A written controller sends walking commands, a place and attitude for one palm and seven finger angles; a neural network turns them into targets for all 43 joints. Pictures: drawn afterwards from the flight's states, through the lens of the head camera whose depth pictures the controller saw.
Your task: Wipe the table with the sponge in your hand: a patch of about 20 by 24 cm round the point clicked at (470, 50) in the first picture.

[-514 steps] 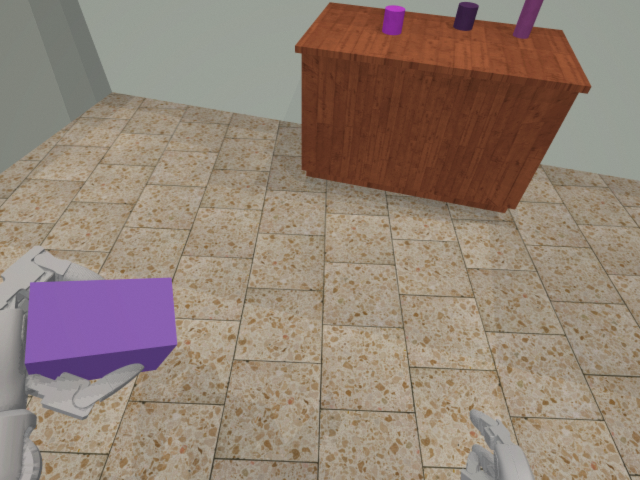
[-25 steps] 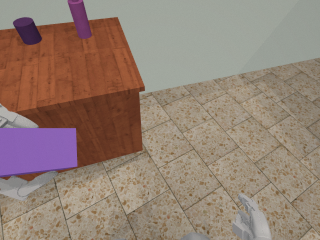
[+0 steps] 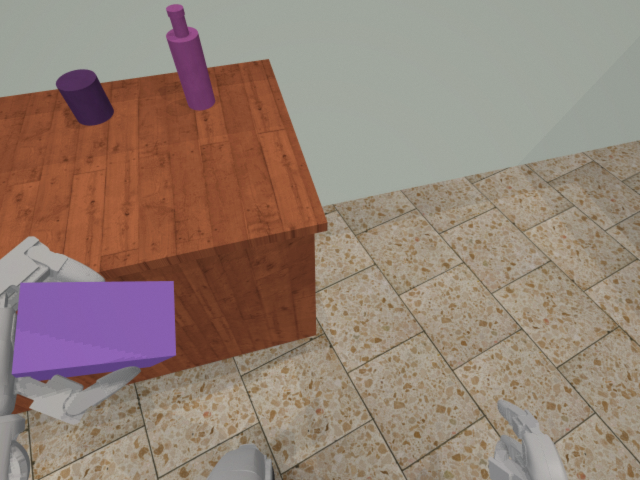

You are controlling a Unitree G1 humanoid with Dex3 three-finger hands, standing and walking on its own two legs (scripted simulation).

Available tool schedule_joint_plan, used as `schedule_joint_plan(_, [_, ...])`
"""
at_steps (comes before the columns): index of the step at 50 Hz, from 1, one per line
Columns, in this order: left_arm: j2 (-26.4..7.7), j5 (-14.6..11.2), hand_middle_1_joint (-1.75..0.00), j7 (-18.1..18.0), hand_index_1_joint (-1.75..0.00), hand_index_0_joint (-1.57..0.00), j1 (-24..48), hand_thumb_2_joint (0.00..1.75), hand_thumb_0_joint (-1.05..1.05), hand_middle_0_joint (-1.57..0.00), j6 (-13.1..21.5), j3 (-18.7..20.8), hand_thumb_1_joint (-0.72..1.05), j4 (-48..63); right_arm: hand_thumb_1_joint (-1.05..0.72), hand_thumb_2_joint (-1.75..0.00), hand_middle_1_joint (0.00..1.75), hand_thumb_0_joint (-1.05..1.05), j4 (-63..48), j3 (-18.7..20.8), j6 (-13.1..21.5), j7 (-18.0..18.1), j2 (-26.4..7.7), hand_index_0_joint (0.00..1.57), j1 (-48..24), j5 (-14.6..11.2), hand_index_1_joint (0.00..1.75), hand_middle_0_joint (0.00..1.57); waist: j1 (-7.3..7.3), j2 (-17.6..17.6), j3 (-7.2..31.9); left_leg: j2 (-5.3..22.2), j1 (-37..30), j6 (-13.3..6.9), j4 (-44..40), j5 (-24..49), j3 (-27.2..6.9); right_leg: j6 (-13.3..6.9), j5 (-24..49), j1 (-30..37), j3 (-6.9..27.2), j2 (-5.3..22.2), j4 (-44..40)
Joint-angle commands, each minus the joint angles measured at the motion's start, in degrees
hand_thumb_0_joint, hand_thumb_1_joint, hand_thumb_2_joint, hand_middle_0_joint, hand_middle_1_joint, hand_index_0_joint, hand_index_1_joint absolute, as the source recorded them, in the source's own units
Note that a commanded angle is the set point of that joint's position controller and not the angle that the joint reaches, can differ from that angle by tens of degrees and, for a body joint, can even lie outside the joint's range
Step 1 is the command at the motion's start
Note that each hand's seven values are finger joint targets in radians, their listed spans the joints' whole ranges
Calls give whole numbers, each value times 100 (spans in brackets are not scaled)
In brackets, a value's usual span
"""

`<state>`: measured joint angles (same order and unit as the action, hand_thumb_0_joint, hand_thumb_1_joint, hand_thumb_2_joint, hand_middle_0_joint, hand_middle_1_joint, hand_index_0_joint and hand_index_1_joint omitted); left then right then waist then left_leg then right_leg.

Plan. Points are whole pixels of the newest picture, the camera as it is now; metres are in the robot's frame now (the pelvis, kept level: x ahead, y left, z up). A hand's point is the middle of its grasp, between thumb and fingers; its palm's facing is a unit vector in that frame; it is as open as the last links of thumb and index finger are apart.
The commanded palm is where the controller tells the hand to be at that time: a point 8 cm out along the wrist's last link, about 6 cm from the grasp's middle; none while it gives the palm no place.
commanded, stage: take the last steps up to it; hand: left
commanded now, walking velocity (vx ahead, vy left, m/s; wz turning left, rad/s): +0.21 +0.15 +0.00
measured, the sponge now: (118, 330) +0.23 +0.20 +0.13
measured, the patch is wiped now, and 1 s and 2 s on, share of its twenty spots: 0.00 0.00 0.00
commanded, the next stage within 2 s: come to a stop and stand still in 0.28 s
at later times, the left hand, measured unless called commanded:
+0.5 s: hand (31, 245) +0.29 +0.30 +0.16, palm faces +0.38 -0.79 -0.49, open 10.7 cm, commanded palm +0.25 +0.34 +0.17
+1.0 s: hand (16, 264) +0.28 +0.30 +0.16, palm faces +0.35 -0.84 -0.42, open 10.6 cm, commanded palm +0.22 +0.35 +0.17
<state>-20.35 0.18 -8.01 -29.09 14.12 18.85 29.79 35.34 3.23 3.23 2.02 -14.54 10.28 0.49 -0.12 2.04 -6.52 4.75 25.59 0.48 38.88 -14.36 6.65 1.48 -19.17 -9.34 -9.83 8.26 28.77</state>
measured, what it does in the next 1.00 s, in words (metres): steps on the spot: left foot, then right foot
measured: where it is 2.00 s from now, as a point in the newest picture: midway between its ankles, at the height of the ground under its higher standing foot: outside the picture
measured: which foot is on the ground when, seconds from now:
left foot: up 0.00-0.04, down 0.06-1.00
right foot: down 0.00-0.06, up 0.08-0.38, down 0.40-1.00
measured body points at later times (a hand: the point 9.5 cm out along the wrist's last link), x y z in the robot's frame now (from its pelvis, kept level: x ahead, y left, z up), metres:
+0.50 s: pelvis +0.08 +0.06 -0.01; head +0.10 +0.03 +0.44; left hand +0.27 +0.34 +0.19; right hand +0.23 -0.15 -0.13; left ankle +0.08 +0.15 -0.73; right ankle +0.09 -0.02 -0.74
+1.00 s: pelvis +0.05 +0.07 +0.00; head +0.06 +0.06 +0.45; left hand +0.25 +0.35 +0.18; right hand +0.21 -0.14 -0.10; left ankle +0.10 +0.21 -0.74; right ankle +0.05 -0.01 -0.74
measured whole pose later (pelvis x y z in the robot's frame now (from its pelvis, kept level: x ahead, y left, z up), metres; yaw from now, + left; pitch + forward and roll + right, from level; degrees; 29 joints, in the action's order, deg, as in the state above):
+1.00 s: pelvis +0.05 +0.07 +0.00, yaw -3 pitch -1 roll -1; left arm -20.1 -1.8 -8.3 -26.8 8.8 19.0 26.9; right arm 34.6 -1.3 4.1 1.7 -9.6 11.2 -0.1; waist -0.2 -2.5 -2.3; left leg 4.6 16.6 1.4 29.3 -11.7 2.8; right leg -2.4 -13.5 -11.8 -5.4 -2.1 26.2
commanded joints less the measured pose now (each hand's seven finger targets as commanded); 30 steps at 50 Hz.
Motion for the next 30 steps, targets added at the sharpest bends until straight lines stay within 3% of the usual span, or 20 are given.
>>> schedule_joint_plan(1, [-1314, -109, -160, -311, -160, -120, 399, 130, 0, -120, 400, 1140, 10, 1686, -90, -90, 30, 0, -973, 146, 309, 123, -237, 20, -218, -41, 30, 20, 42, 114, 1537, -402, -1633, -41, -1366, 741, 470, -485, 2873, 370, 511, 666, 427])
schedule_joint_plan(2, [-1251, -122, -160, -305, -160, -120, 569, 130, 0, -120, 462, 1083, 10, 1885, -90, -90, 30, 0, -1005, 180, 320, 136, -306, 20, -128, -75, 30, 20, 121, -705, 1755, -140, -2302, -143, -1529, 979, 104, -333, 2166, -98, 343, 381, 1449])
schedule_joint_plan(3, [-1223, -144, -160, -304, -160, -120, 573, 130, 0, -120, 511, 1121, 10, 1912, -90, -90, 30, 0, -1013, 251, 329, 122, -480, 20, -139, -91, 30, 20, 90, -2170, 1824, 1005, -3067, -672, -1545, 2359, -1417, -57, -588, -1466, 74, -289, 2674])
schedule_joint_plan(4, [-1269, -86, -160, -319, -160, -120, 448, 130, 0, -120, 528, 1120, 10, 1643, -90, -90, 30, 0, -1082, 236, 351, 80, -431, 20, -72, -89, 30, 20, 33, -2141, 1781, 1624, -2912, -1177, -1792, 2816, -2400, -105, -2097, -1928, 423, -605, 3722])
schedule_joint_plan(5, [-1342, -92, -160, -283, -160, -120, 430, 130, 0, -120, 464, 1165, 10, 1059, -90, -90, 30, 0, -989, 201, 357, 69, -405, 20, -124, -90, 30, 20, 81, -1652, 1416, 1685, -2329, -1349, -1990, 2153, -2356, -141, -1916, -2110, 632, -490, 4099])
schedule_joint_plan(6, [-1477, -166, -160, -250, -160, -120, 583, 130, 0, -120, 462, 1272, 10, 1251, -90, -90, 30, 0, -962, 169, 371, 86, -372, 20, -237, -84, 30, 20, 20, -1693, 1451, 1623, -2195, -1349, -1924, 1937, -2237, -99, -1718, -2188, 692, -289, 4094])
schedule_joint_plan(7, [-1433, -167, -160, -237, -160, -120, 550, 130, 0, -120, 439, 1286, 10, 1272, -90, -90, 30, 0, -860, 194, 389, 68, -379, 20, -163, -123, 30, 20, 62, -1607, 1384, 1513, -2188, -1375, -1868, 1814, -1969, -31, -1418, -2373, 698, -234, 4003])
schedule_joint_plan(8, [-1263, -183, -160, -191, -160, -120, 444, 130, 0, -120, 440, 1166, 10, 1431, -90, -90, 30, 0, -838, 189, 418, 28, -358, 20, -139, -155, 30, 20, 58, -1517, 1367, 1288, -2129, -1291, -1840, 1848, -1613, -10, -1146, -2373, 633, -233, 3776])
schedule_joint_plan(11, [-1043, -240, -160, -97, -160, -120, 166, 130, 0, -120, 408, 940, 10, 1788, -90, -90, 30, 0, -860, 87, 520, -33, -311, 20, -212, -168, 30, 20, -5, -1739, 1385, 905, -1704, -1049, -1896, 1905, -865, 18, -568, -1813, 345, -339, 2863])
schedule_joint_plan(12, [-1043, -246, -160, -88, -160, -120, 74, 130, 0, -120, 380, 907, 10, 1812, -90, -90, 30, 0, -854, 48, 556, -39, -295, 20, -220, -159, 30, 20, 3, -1764, 1388, 903, -1585, -1012, -1931, 1888, -822, 30, -471, -1616, 276, -381, 2499])
schedule_joint_plan(15, [-1075, -284, -160, -111, -160, -120, 5, 130, 0, -120, 222, 905, 10, 1514, -90, -90, 30, 0, -804, -41, 596, 23, -299, 20, -144, -135, 30, 20, 24, -1366, 1448, 977, -1658, -919, -1803, 1990, -829, 37, -424, -1130, 87, -572, 1360])
schedule_joint_plan(19, [-1196, -240, -160, -153, -160, -120, 294, 130, 0, -120, 94, 1059, 10, 1043, -90, -90, 30, 0, -743, -86, 494, 139, -316, 20, -212, -106, 30, 20, -24, -741, 1446, 884, -1236, -619, -1285, 1009, -710, -48, 308, -168, 163, -528, -63])
schedule_joint_plan(20, [-1208, -215, -160, -162, -160, -120, 462, 130, 0, -120, 78, 1053, 10, 925, -90, -90, 30, 0, -746, -111, 451, 159, -297, 20, -212, -100, 30, 20, 8, -362, 1402, 723, -898, -468, -934, 659, -656, -167, 913, 177, 573, -302, -444])
schedule_joint_plan(21, [-1301, -220, -160, -172, -160, -120, 645, 130, 0, -120, 48, 1059, 10, 862, -90, -90, 30, 0, -791, -155, 393, 168, -203, 20, -174, -97, 30, 20, 113, 465, 1495, 322, -521, -263, -319, 157, -402, -469, 1954, 408, 1634, 382, -576])
schedule_joint_plan(22, [-1259, -267, -160, -170, -160, -120, 824, 130, 0, -120, 24, 1023, 10, 675, -90, -90, 30, 0, -835, -196, 410, 145, -182, 20, -215, -106, 30, 20, 167, 988, 1312, -228, -152, 12, 213, -662, -141, -822, 2908, 391, 2707, 1101, -761])
schedule_joint_plan(23, [-1061, -315, -160, -144, -160, -120, 822, 130, 0, -120, 2, 892, 10, 415, -90, -90, 30, 0, -805, -116, 434, 85, -227, 20, -164, -146, 30, 20, 88, 1502, 1203, -356, -65, 119, 902, -1381, -349, -1117, 3496, 328, 2944, 1456, -891])
schedule_joint_plan(24, [-992, -283, -160, -141, -160, -120, 833, 130, 0, -120, -16, 789, 10, 352, -90, -90, 30, 0, -786, -108, 413, 44, -277, 20, -211, -140, 30, 20, 62, 1497, 1136, -242, -24, 116, 1170, -1499, -647, -1235, 3808, 327, 2768, 1551, -845])
schedule_joint_plan(26, [-1024, -227, -160, -195, -160, -120, 927, 130, 0, -120, -33, 791, 10, 522, -90, -90, 30, 0, -758, -254, 341, 94, -136, 20, -424, -133, 30, 20, 50, 849, 1205, -223, -150, 102, 735, -1493, -641, -1103, 4464, 479, 2064, 1244, -490])
schedule_joint_plan(28, [-1026, -129, -160, -223, -160, -120, 809, 130, 0, -120, 33, 756, 10, 836, -90, -90, 30, 0, -819, -340, 296, 178, -69, 20, -563, -67, 30, 20, -13, 536, 1345, -340, -351, 88, -37, -965, -325, -838, 4796, 764, 1312, 820, -221])
schedule_joint_plan(30, [-1045, -112, -160, -271, -160, -120, 592, 130, 0, -120, 29, 755, 10, 1207, -90, -90, 30, 0, -894, -309, 234, 218, -82, 20, -505, -23, 30, 20, -5, 281, 1534, -503, -682, 96, -813, -116, -170, -663, 4668, 936, 1045, 532, 7])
